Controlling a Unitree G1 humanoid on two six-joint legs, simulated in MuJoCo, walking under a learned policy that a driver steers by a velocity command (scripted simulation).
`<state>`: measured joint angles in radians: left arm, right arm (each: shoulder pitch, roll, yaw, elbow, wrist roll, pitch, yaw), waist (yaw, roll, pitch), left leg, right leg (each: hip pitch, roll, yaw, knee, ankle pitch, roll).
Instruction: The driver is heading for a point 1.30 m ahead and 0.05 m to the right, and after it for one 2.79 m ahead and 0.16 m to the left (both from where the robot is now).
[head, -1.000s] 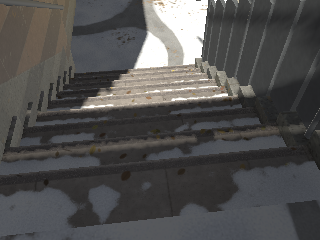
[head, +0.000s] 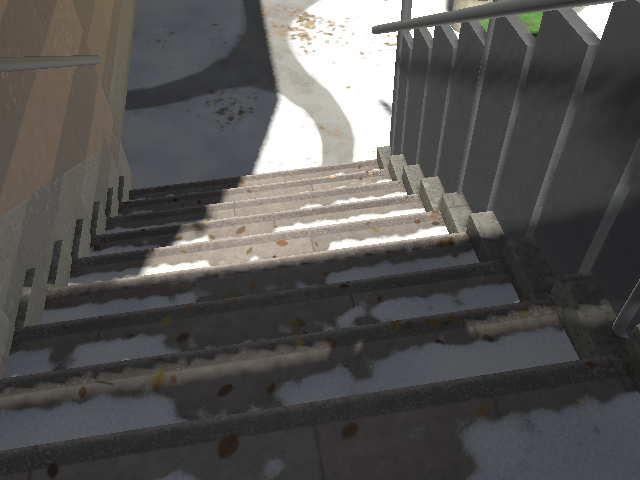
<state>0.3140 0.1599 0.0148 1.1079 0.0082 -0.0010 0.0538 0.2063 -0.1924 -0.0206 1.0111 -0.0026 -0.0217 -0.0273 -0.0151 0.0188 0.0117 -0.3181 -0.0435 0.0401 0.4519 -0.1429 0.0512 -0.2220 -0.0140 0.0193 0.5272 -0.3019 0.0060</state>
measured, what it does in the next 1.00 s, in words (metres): walks ahead: left foot, then right foot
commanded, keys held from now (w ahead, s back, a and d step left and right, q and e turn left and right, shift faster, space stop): no key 0.16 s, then w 0.84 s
